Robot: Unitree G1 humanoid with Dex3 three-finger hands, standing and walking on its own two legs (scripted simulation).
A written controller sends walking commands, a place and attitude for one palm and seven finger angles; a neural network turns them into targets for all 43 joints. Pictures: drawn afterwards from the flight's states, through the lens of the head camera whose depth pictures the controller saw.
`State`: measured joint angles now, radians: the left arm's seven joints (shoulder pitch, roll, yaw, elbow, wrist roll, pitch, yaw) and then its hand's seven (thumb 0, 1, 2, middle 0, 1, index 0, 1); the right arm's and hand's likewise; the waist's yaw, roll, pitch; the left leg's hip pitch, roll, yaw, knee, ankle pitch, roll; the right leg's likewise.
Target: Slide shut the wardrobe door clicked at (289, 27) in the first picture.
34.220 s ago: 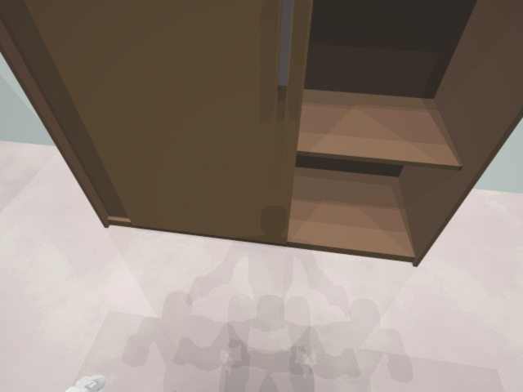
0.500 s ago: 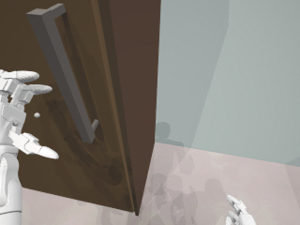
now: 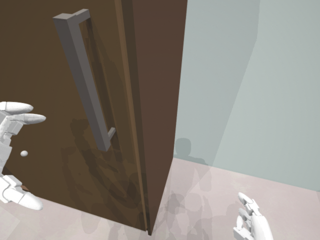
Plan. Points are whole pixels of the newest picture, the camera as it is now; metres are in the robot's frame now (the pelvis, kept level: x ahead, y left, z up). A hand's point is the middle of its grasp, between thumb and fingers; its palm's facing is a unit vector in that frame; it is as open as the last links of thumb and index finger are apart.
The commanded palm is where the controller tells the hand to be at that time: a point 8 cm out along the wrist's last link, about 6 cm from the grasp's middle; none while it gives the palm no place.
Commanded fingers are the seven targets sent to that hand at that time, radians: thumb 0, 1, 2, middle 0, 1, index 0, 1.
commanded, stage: draw the hand back to the body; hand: left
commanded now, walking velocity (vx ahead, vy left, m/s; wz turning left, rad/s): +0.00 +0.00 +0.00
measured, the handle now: (95, 93) +0.32 +0.19 +0.24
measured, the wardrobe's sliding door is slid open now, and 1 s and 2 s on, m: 0.01 0.01 0.01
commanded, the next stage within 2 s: step back with the hand held close in 1.66 s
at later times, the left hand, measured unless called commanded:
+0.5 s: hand (32, 157) +0.19 +0.26 +0.20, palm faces +0.07 -0.98 -0.16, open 14.7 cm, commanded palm +0.12 +0.30 +0.20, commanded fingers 0.00 -0.48 0.23 -0.25 -1.11 -0.25 -1.11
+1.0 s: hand (40, 155) +0.20 +0.27 +0.17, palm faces +0.47 -0.77 -0.43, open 11.6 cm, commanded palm +0.15 +0.30 +0.19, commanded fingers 0.00 0.43 0.67 -0.22 -0.58 -0.22 -0.58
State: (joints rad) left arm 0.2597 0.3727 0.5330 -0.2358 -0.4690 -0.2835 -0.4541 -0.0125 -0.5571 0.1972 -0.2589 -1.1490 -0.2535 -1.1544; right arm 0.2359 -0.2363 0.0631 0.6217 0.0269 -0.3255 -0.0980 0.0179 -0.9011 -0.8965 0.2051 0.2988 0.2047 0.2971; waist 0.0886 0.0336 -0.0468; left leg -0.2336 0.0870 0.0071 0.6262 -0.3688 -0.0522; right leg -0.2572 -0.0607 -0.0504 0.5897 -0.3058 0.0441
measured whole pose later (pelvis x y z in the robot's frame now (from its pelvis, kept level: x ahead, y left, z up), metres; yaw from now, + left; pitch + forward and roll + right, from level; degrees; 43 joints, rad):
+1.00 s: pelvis +0.02 +0.00 +0.01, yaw -1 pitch -2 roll +0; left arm 0.48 0.33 0.36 -0.38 -0.05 -0.12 0.12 -0.01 0.08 0.50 -0.24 -0.78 -0.23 -0.78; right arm 0.26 -0.22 -0.01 0.68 0.00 -0.26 -0.09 0.02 -0.90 -0.90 0.20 0.30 0.20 0.30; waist 0.08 0.08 -0.01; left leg -0.12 0.07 0.04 0.50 -0.33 -0.04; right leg -0.17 -0.07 -0.03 0.49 -0.28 0.06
